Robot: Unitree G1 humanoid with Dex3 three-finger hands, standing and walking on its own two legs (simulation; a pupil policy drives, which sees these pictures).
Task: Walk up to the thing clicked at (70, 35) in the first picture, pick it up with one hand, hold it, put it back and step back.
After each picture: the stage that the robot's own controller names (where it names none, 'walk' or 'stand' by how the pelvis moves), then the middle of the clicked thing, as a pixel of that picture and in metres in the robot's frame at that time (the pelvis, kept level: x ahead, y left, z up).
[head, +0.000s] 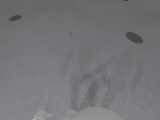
stand; (70, 34) +1.93 +0.57 -0.72
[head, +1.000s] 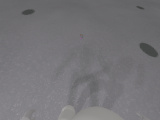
walk; (81, 36) +1.86 +0.25 -0.69
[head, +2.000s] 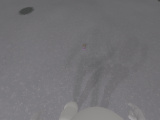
walk; (84, 47) +1.27 +0.14 -0.70
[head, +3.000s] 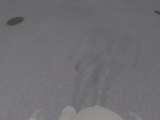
walk; (76, 67) +0.82 +0.17 -0.71
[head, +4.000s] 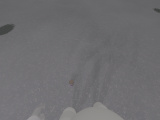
walk; (71, 83) +0.53 +0.21 -0.71
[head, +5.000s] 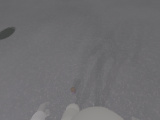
stand; (73, 90) +0.38 +0.21 -0.70
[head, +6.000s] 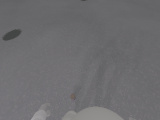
stand; (72, 97) +0.35 +0.19 -0.72
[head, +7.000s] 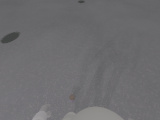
stand; (72, 98) +0.35 +0.20 -0.72
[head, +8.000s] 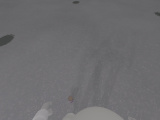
stand; (70, 99) +0.33 +0.22 -0.72
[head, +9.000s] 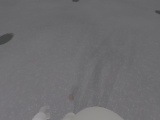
stand; (71, 97) +0.34 +0.22 -0.73
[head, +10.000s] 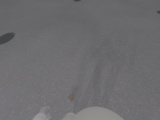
stand; (71, 97) +0.34 +0.21 -0.73
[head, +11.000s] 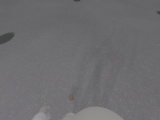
stand; (71, 98) +0.34 +0.21 -0.73
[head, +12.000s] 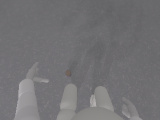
go down; (68, 73) +0.40 +0.19 -0.54
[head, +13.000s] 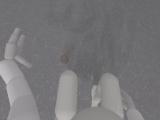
go down; (64, 60) +0.45 +0.21 -0.32
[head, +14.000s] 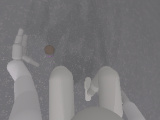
close in; (49, 51) +0.44 +0.23 -0.26
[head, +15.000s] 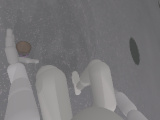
close; (23, 49) +0.43 +0.26 -0.23
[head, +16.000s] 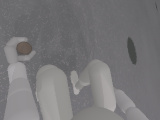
lift; (24, 50) +0.42 +0.25 -0.23
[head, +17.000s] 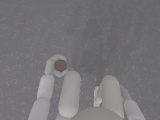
lift; (61, 67) +0.32 +0.21 -0.07
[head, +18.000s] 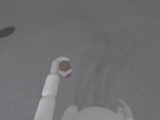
hold; (65, 70) +0.34 +0.17 +0.04
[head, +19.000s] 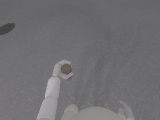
hold; (67, 72) +0.33 +0.16 +0.00
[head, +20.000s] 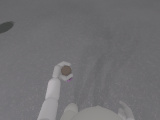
crouch; (67, 74) +0.32 +0.17 -0.01
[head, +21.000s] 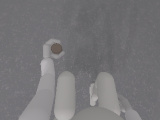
crouch; (57, 51) +0.45 +0.20 -0.10
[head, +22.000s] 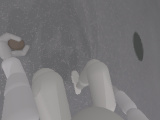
lower; (18, 47) +0.44 +0.27 -0.23
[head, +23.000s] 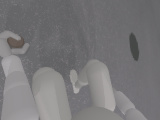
lower; (17, 44) +0.45 +0.27 -0.24
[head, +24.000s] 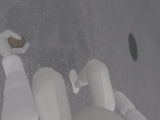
lower; (17, 44) +0.45 +0.27 -0.24
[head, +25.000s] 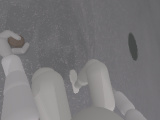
lower; (17, 44) +0.45 +0.27 -0.24
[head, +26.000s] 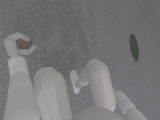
loosen; (24, 45) +0.44 +0.24 -0.24
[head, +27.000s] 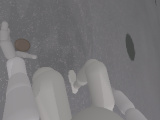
withdraw; (22, 47) +0.44 +0.24 -0.24
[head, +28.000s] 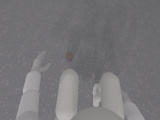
walk; (69, 57) +0.46 +0.18 -0.32
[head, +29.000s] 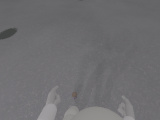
stand; (74, 95) +0.38 +0.14 -0.65
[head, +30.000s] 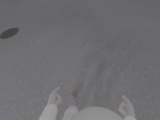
stand; (74, 94) +0.38 +0.16 -0.67
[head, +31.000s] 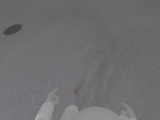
stand; (75, 92) +0.39 +0.16 -0.68
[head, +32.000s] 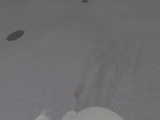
walk; (76, 95) +0.39 +0.16 -0.72
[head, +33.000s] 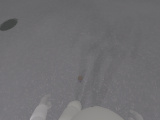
walk; (80, 79) +0.52 +0.12 -0.71
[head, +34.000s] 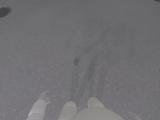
walk; (75, 62) +0.80 +0.15 -0.71
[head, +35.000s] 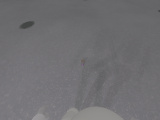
stand; (82, 62) +1.01 +0.15 -0.70
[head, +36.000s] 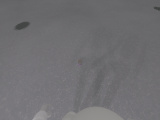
stand; (79, 62) +1.00 +0.18 -0.73
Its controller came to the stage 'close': yes
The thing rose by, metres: 0.71
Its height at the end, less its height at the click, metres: +0.00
